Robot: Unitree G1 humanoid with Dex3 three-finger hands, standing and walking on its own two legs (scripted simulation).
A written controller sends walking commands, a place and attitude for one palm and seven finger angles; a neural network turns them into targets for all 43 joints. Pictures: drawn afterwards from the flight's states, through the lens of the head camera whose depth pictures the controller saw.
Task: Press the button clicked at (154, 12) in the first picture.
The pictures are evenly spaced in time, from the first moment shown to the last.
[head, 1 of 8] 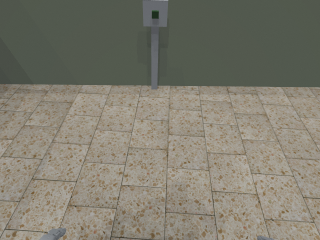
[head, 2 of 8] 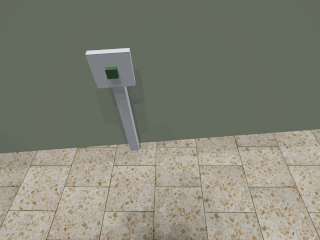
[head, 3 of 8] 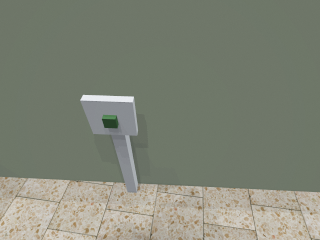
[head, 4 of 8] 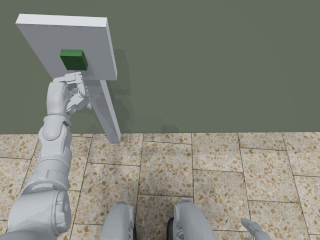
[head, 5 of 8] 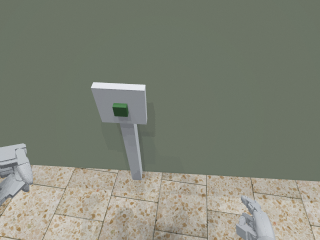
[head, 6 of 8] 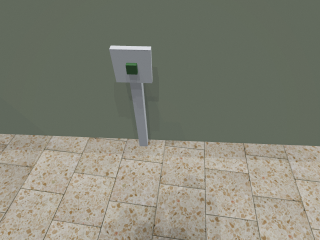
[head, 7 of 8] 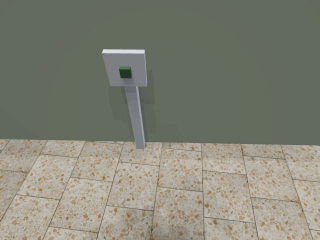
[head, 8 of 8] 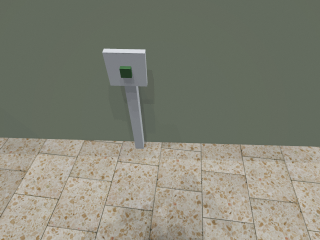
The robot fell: no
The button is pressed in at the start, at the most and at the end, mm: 0 10 0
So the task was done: no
